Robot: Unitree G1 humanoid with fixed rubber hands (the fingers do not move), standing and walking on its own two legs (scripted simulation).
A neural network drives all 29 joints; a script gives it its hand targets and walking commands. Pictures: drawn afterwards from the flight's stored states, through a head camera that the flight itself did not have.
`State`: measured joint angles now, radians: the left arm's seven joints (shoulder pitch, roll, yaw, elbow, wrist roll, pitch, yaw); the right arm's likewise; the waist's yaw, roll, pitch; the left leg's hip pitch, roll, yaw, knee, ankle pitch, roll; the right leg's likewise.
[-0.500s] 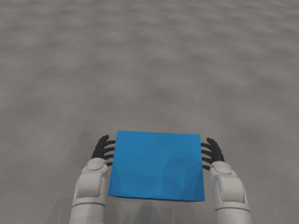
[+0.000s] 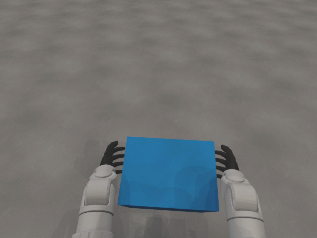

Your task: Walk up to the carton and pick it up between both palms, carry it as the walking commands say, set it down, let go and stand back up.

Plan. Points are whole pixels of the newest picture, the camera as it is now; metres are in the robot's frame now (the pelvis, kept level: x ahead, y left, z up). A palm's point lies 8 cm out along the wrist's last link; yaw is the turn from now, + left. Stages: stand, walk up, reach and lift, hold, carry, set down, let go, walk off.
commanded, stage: carry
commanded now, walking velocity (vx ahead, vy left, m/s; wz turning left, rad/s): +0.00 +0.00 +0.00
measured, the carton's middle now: (167, 178) +0.31 -0.01 -0.07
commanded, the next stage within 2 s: none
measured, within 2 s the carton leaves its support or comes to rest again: neither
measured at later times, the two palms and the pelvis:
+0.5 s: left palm (116, 168) +0.29 +0.13 +0.02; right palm (238, 175) +0.27 -0.18 +0.03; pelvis +0.00 -0.01 +0.00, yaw -1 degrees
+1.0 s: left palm (114, 171) +0.28 +0.14 +0.02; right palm (237, 178) +0.27 -0.18 +0.03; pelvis -0.01 -0.01 +0.00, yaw -1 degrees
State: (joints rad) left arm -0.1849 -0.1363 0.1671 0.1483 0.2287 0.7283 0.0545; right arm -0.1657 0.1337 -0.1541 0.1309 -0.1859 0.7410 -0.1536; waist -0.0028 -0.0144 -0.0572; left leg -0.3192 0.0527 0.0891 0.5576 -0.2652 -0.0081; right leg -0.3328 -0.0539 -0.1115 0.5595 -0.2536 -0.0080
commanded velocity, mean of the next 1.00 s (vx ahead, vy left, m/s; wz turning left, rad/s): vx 0.00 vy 0.00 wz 0.00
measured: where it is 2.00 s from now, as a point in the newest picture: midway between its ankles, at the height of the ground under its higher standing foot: outside the picture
